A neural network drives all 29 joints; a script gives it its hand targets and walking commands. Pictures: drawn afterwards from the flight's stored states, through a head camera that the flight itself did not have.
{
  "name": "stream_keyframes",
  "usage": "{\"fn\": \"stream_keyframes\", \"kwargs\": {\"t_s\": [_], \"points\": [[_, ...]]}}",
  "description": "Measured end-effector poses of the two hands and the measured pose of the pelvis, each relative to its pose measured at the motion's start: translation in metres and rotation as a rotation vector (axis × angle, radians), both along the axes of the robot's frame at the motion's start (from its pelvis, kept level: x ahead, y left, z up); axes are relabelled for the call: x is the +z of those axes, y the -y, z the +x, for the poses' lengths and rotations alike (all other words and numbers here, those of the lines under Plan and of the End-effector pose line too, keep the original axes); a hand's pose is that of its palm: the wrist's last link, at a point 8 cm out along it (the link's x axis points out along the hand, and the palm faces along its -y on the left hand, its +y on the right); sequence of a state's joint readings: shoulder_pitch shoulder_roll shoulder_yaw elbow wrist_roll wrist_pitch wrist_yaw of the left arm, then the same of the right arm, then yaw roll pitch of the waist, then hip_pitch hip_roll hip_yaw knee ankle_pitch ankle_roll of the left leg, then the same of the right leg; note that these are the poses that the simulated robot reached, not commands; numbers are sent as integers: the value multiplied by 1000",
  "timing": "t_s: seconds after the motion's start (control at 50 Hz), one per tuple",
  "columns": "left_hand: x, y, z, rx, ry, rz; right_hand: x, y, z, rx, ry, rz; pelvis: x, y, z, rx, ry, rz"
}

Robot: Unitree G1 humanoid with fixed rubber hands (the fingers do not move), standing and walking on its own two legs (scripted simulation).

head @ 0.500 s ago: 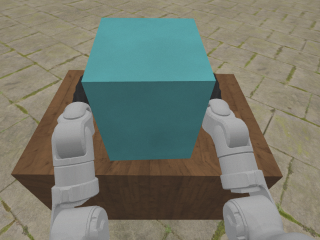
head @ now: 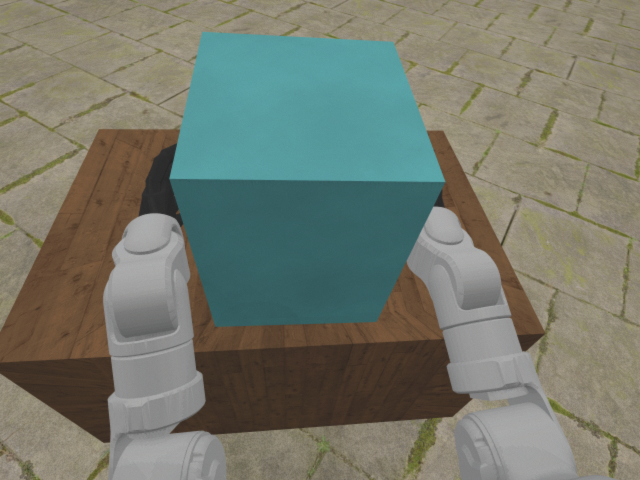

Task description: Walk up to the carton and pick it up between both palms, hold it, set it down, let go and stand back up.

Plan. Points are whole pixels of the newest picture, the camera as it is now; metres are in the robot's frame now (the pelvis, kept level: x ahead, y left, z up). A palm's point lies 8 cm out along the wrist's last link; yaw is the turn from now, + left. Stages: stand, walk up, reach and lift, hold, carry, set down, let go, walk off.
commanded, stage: hold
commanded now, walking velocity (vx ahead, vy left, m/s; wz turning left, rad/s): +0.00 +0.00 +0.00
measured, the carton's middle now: (298, 192) +0.38 +0.00 +0.17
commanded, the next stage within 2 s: none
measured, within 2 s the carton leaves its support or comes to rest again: neither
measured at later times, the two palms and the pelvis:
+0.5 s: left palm (156, 217) +0.34 +0.15 +0.17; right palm (420, 209) +0.36 -0.14 +0.16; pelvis +0.00 +0.00 +0.00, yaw +1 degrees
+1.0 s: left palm (159, 217) +0.35 +0.15 +0.17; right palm (421, 208) +0.36 -0.14 +0.16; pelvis +0.00 +0.00 +0.00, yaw +1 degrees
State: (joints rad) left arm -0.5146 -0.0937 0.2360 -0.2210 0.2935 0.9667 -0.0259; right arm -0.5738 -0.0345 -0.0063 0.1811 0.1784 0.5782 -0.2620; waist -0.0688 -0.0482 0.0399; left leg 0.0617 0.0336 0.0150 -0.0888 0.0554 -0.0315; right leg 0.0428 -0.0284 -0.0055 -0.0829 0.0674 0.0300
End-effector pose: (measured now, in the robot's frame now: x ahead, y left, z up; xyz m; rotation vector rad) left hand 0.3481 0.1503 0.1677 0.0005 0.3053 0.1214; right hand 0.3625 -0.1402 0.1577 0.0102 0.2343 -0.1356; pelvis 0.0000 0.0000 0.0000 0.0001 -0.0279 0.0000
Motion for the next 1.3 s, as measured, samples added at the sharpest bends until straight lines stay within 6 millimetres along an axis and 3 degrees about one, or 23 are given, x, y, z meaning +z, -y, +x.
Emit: {"fn": "stream_keyframes", "kwargs": {"t_s": [0.28,1.3], "points": [[5,-2,-2,12,1,-3,1,-3,1,10,2,8,0,1,7,11,59,0],[6,-2,-1,7,0,7,1,-2,1,8,4,2,0,0,4,9,52,0]]}}
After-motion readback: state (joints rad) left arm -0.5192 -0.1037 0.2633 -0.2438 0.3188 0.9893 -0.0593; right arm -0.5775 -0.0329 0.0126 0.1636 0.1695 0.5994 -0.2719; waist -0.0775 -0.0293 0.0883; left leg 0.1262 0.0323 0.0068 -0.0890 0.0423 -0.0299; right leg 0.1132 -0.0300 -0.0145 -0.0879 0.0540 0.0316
